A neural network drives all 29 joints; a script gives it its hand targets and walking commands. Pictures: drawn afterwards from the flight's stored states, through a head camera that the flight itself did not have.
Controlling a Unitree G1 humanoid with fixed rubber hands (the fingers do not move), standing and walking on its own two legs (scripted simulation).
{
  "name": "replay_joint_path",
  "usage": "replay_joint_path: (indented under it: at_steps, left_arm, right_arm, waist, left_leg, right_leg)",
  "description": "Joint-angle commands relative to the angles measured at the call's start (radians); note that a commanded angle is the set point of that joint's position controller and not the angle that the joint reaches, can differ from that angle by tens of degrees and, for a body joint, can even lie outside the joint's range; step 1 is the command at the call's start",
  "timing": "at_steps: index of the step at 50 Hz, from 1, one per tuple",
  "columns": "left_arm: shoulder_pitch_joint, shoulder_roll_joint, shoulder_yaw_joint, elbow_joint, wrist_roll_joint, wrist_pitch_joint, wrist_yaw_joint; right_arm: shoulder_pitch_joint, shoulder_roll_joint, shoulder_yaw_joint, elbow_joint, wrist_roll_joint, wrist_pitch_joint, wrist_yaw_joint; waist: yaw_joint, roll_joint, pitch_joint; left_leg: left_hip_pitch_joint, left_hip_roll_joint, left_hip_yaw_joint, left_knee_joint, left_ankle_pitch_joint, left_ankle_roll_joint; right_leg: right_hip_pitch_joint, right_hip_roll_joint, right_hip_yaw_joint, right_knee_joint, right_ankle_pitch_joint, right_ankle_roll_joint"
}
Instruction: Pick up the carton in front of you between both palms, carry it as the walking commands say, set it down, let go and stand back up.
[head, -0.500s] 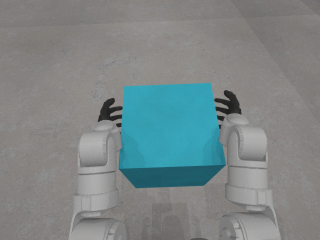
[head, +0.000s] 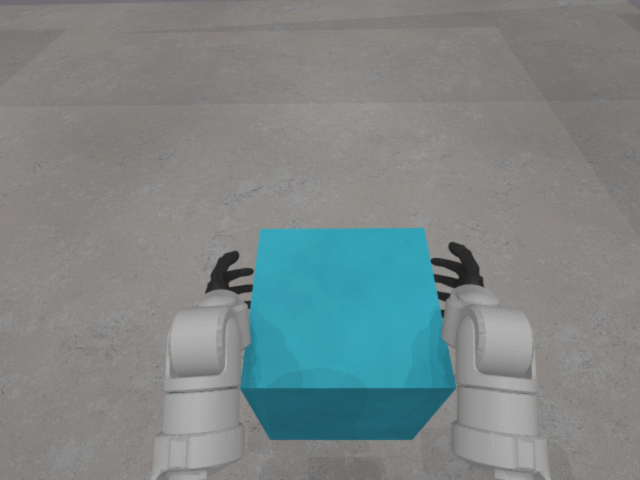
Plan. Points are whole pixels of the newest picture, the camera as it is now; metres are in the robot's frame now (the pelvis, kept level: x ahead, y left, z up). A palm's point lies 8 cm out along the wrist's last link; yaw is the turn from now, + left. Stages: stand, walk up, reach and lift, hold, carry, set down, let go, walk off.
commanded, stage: carry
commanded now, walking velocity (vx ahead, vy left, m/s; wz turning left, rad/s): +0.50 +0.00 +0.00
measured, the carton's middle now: (341, 341) +0.31 +0.00 -0.03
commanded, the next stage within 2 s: none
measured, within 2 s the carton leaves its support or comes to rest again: neither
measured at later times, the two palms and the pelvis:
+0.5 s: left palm (237, 148) +0.60 +0.17 +0.09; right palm (412, 142) +0.59 -0.11 +0.10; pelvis +0.32 +0.04 +0.00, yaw -4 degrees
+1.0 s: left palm (288, 71) +0.91 +0.11 +0.07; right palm (418, 67) +0.92 -0.17 +0.07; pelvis +0.64 -0.03 +0.00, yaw +0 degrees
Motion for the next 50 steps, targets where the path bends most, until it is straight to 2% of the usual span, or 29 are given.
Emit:
replay_joint_path:
  at_steps: [1, 4, 7, 11, 14, 16, 17, 18, 19, 20, 21, 22, 23, 24, 25, 26, 29, 33, 39, 41, 42, 43, 44, 45, 46, 47, 48, 49, 50]
  left_arm:
    - [-0.525, -1.143, -0.653, -0.197, -0.468, -0.054, -0.313]
    - [-0.381, -1.124, -0.633, -0.244, -0.454, -0.046, -0.318]
    - [-0.316, -1.088, -0.65, -0.303, -0.455, -0.032, -0.323]
    - [-0.269, -1.002, -0.667, -0.359, -0.446, -0.009, -0.319]
    - [-0.255, -0.939, -0.675, -0.378, -0.44, 0.017, -0.312]
    - [-0.254, -0.902, -0.681, -0.381, -0.441, 0.036, -0.309]
    - [-0.261, -0.886, -0.685, -0.383, -0.444, 0.046, -0.309]
    - [-0.27, -0.868, -0.686, -0.384, -0.445, 0.054, -0.308]
    - [-0.301, -0.864, -0.698, -0.4, -0.455, 0.065, -0.307]
    - [-0.326, -0.857, -0.708, -0.403, -0.462, 0.074, -0.308]
    - [-0.357, -0.879, -0.726, -0.392, -0.477, 0.071, -0.312]
    - [-0.366, -0.903, -0.733, -0.381, -0.487, 0.066, -0.318]
    - [-0.372, -0.935, -0.737, -0.372, -0.493, 0.056, -0.323]
    - [-0.379, -0.962, -0.733, -0.361, -0.495, 0.046, -0.325]
    - [-0.381, -0.984, -0.733, -0.357, -0.494, 0.036, -0.324]
    - [-0.374, -1.0, -0.732, -0.352, -0.491, 0.028, -0.322]
    - [-0.356, -1.016, -0.728, -0.353, -0.474, 0.015, -0.307]
    - [-0.308, -0.987, -0.723, -0.346, -0.456, 0.028, -0.294]
    - [-0.296, -0.946, -0.713, -0.312, -0.456, 0.043, -0.311]
    - [-0.299, -0.949, -0.706, -0.307, -0.462, 0.041, -0.317]
    - [-0.288, -0.949, -0.699, -0.296, -0.462, 0.039, -0.319]
    - [-0.269, -0.947, -0.688, -0.285, -0.455, 0.036, -0.321]
    - [-0.264, -0.933, -0.685, -0.259, -0.446, 0.025, -0.323]
    - [-0.256, -0.97, -0.686, -0.253, -0.452, 0.014, -0.323]
    - [-0.275, -1.001, -0.686, -0.279, -0.458, 0.002, -0.327]
    - [-0.288, -1.041, -0.69, -0.291, -0.464, -0.013, -0.33]
    - [-0.308, -1.071, -0.696, -0.309, -0.468, -0.028, -0.331]
    - [-0.325, -1.089, -0.706, -0.329, -0.474, -0.041, -0.331]
    - [-0.328, -1.099, -0.709, -0.342, -0.478, -0.05, -0.331]
  right_arm:
    - [-0.421, 1.149, 0.705, -0.087, 0.455, 0.017, 0.312]
    - [-0.285, 1.146, 0.705, -0.141, 0.441, 0.016, 0.305]
    - [-0.222, 1.12, 0.734, -0.201, 0.447, 0.028, 0.303]
    - [-0.201, 1.046, 0.769, -0.26, 0.471, 0.056, 0.305]
    - [-0.199, 0.979, 0.774, -0.281, 0.482, 0.086, 0.308]
    - [-0.197, 0.944, 0.765, -0.278, 0.482, 0.104, 0.309]
    - [-0.185, 0.93, 0.755, -0.265, 0.476, 0.111, 0.309]
    - [-0.173, 0.913, 0.74, -0.251, 0.468, 0.118, 0.31]
    - [-0.182, 0.886, 0.728, -0.24, 0.457, 0.12, 0.312]
    - [-0.177, 0.899, 0.725, -0.205, 0.461, 0.115, 0.311]
    - [-0.183, 0.916, 0.717, -0.212, 0.46, 0.114, 0.313]
    - [-0.184, 0.952, 0.714, -0.204, 0.46, 0.109, 0.316]
    - [-0.209, 0.987, 0.716, -0.211, 0.463, 0.101, 0.32]
    - [-0.237, 1.017, 0.719, -0.216, 0.468, 0.092, 0.323]
    - [-0.252, 1.038, 0.722, -0.217, 0.474, 0.084, 0.326]
    - [-0.251, 1.049, 0.724, -0.218, 0.48, 0.078, 0.33]
    - [-0.232, 1.041, 0.726, -0.223, 0.488, 0.073, 0.336]
    - [-0.196, 0.992, 0.725, -0.226, 0.477, 0.088, 0.33]
    - [-0.165, 0.955, 0.716, -0.174, 0.446, 0.096, 0.328]
    - [-0.185, 0.96, 0.723, -0.179, 0.448, 0.095, 0.327]
    - [-0.183, 0.962, 0.727, -0.18, 0.448, 0.095, 0.326]
    - [-0.185, 0.953, 0.725, -0.178, 0.45, 0.095, 0.325]
    - [-0.207, 0.968, 0.74, -0.212, 0.46, 0.099, 0.325]
    - [-0.235, 0.974, 0.754, -0.21, 0.471, 0.096, 0.33]
    - [-0.243, 1.012, 0.768, -0.207, 0.478, 0.083, 0.333]
    - [-0.249, 1.041, 0.769, -0.217, 0.484, 0.068, 0.337]
    - [-0.245, 1.075, 0.779, -0.215, 0.489, 0.055, 0.34]
    - [-0.239, 1.097, 0.783, -0.218, 0.49, 0.041, 0.34]
    - [-0.229, 1.108, 0.785, -0.223, 0.485, 0.03, 0.336]
  waist:
    - [-0.009, -0.104, -0.392]
    - [-0.008, -0.147, -0.374]
    - [-0.006, -0.15, -0.32]
    - [-0.003, -0.163, -0.247]
    - [-0.002, -0.18, -0.185]
    - [-0.009, -0.185, -0.193]
    - [-0.025, -0.157, -0.23]
    - [-0.039, -0.112, -0.296]
    - [-0.05, 0.088, -0.405]
    - [-0.051, 0.313, -0.417]
    - [-0.049, 0.238, -0.375]
    - [-0.049, 0.153, -0.368]
    - [-0.044, 0.052, -0.344]
    - [-0.039, 0.019, -0.336]
    - [-0.035, 0.044, -0.332]
    - [-0.036, 0.073, -0.323]
    - [-0.037, 0.113, -0.28]
    - [-0.041, 0.102, -0.224]
    - [-0.042, 0.133, -0.137]
    - [-0.025, 0.126, -0.167]
    - [-0.015, 0.088, -0.221]
    - [0.005, 0.001, -0.296]
    - [0.011, -0.278, -0.404]
    - [0.004, -0.329, -0.372]
    - [-0.001, -0.253, -0.367]
    - [0.0, -0.16, -0.372]
    - [-0.004, -0.086, -0.358]
    - [-0.008, -0.088, -0.351]
    - [-0.008, -0.117, -0.354]
  left_leg:
    - [-0.212, 0.078, -0.036, -0.068, 0.075, -0.01]
    - [-0.224, 0.071, 0.021, -0.241, 0.109, -0.041]
    - [-0.245, 0.059, 0.072, -0.408, 0.201, -0.05]
    - [-0.234, 0.033, 0.112, -0.544, 0.315, -0.034]
    - [-0.183, 0.014, 0.142, -0.628, 0.349, -0.011]
    - [-0.044, -0.019, 0.184, -0.682, 0.332, 0.011]
    - [0.116, -0.06, 0.229, -0.729, 0.316, 0.015]
    - [0.347, -0.021, 0.183, -0.709, 0.265, 0.021]
    - [0.602, 0.251, -0.228, -0.741, 0.113, 0.126]
    - [0.712, 0.389, -0.571, -0.887, 0.155, 0.232]
    - [0.68, 0.388, -0.499, -0.877, 0.27, 0.237]
    - [0.626, 0.352, -0.403, -0.856, 0.361, 0.217]
    - [0.538, 0.334, -0.311, -0.858, 0.382, 0.173]
    - [0.461, 0.311, -0.242, -0.885, 0.328, 0.134]
    - [0.415, 0.292, -0.184, -0.915, 0.258, 0.109]
    - [0.388, 0.276, -0.146, -0.941, 0.209, 0.104]
    - [0.37, 0.259, -0.067, -1.002, 0.153, 0.122]
    - [0.422, 0.229, 0.002, -1.002, 0.29, 0.121]
    - [0.47, 0.214, 0.076, -0.931, 0.466, 0.08]
    - [0.44, 0.198, 0.127, -0.787, 0.586, 0.053]
    - [0.361, 0.159, 0.179, -0.63, 0.639, 0.026]
    - [0.213, 0.126, 0.189, -0.406, 0.477, -0.005]
    - [-0.092, 0.01, 0.154, -0.071, 0.22, -0.063]
    - [-0.274, -0.043, 0.052, 0.084, -0.097, -0.05]
    - [-0.313, 0.023, -0.018, 0.17, -0.094, -0.017]
    - [-0.315, 0.062, -0.036, 0.169, -0.056, 0.003]
    - [-0.293, 0.097, -0.047, 0.106, 0.009, 0.009]
    - [-0.254, 0.113, -0.048, 0.036, 0.058, 0.006]
    - [-0.228, 0.105, -0.025, -0.009, 0.091, 0.0]
  right_leg:
    - [0.452, -0.306, 0.357, -0.219, 0.14, -0.058]
    - [0.464, -0.281, 0.267, -0.249, 0.17, -0.074]
    - [0.496, -0.244, 0.195, -0.237, 0.298, -0.059]
    - [0.522, -0.223, 0.138, -0.216, 0.404, -0.035]
    - [0.522, -0.219, 0.111, -0.186, 0.467, -0.01]
    - [0.496, -0.213, 0.071, -0.078, 0.603, 0.015]
    - [0.438, -0.183, 0.019, 0.056, 0.631, 0.039]
    - [0.295, -0.155, 0.003, 0.214, 0.487, 0.065]
    - [0.024, -0.086, 0.026, 0.505, 0.188, 0.113]
    - [-0.235, 0.045, 0.092, 0.739, -0.274, 0.124]
    - [-0.318, -0.007, 0.197, 0.871, -0.323, 0.099]
    - [-0.342, -0.051, 0.213, 0.888, -0.296, 0.075]
    - [-0.319, -0.095, 0.224, 0.838, -0.239, 0.068]
    - [-0.28, -0.123, 0.235, 0.756, -0.181, 0.069]
    - [-0.247, -0.127, 0.214, 0.701, -0.143, 0.074]
    - [-0.233, -0.122, 0.194, 0.648, -0.116, 0.079]
    - [-0.25, -0.122, 0.143, 0.469, -0.058, 0.106]
    - [-0.27, -0.105, 0.088, 0.239, 0.052, 0.117]
    - [-0.175, -0.069, 0.025, 0.048, 0.13, 0.086]
    - [-0.001, -0.023, -0.037, -0.007, 0.087, 0.07]
    - [0.191, 0.011, -0.063, -0.012, 0.026, 0.063]
    - [0.4, -0.101, 0.085, -0.028, -0.062, 0.05]
    - [0.635, -0.393, 0.586, -0.137, -0.22, -0.094]
    - [0.659, -0.43, 0.744, -0.227, -0.047, -0.142]
    - [0.632, -0.413, 0.621, -0.184, 0.099, -0.129]
    - [0.588, -0.386, 0.522, -0.15, 0.191, -0.103]
    - [0.52, -0.362, 0.435, -0.158, 0.2, -0.069]
    - [0.465, -0.34, 0.367, -0.189, 0.154, -0.041]
    - [0.44, -0.326, 0.314, -0.212, 0.13, -0.029]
